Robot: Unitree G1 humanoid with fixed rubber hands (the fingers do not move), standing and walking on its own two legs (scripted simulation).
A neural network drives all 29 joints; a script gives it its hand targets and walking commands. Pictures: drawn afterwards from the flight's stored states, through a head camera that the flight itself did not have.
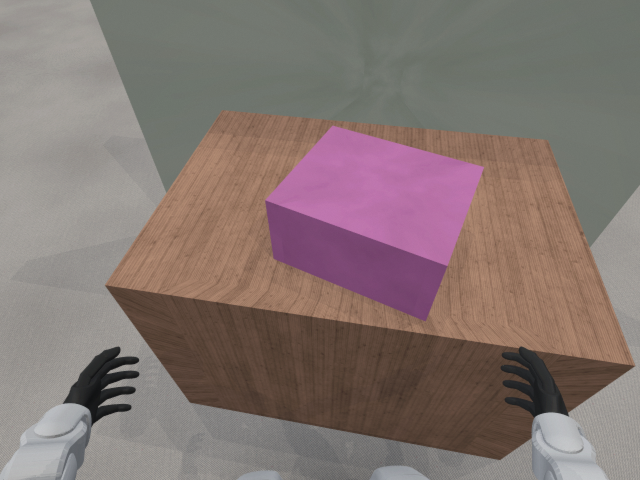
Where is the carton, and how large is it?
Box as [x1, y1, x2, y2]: [265, 126, 483, 320]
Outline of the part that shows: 332,126 265,200 273,257 282,262 425,320 448,263 483,167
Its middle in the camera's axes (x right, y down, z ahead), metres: +0.10 -0.06 +0.74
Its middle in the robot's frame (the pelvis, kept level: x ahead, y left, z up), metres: +0.57 -0.10 -0.05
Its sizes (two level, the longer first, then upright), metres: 0.315 0.264 0.158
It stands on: a pedestal, 0.63 m high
